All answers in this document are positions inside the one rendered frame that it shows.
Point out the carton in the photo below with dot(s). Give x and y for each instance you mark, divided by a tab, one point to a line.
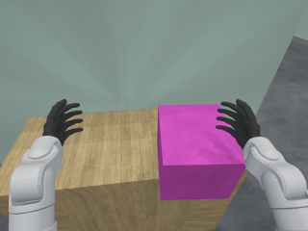
196	160

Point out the robot right hand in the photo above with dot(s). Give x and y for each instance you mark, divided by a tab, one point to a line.
245	126

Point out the robot left hand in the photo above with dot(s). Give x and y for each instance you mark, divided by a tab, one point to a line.
56	123

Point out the robot right forearm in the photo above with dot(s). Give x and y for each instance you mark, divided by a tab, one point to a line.
284	185

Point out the robot left forearm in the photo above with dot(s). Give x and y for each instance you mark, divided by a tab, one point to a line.
32	187

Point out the pedestal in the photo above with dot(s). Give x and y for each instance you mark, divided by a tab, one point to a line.
110	177

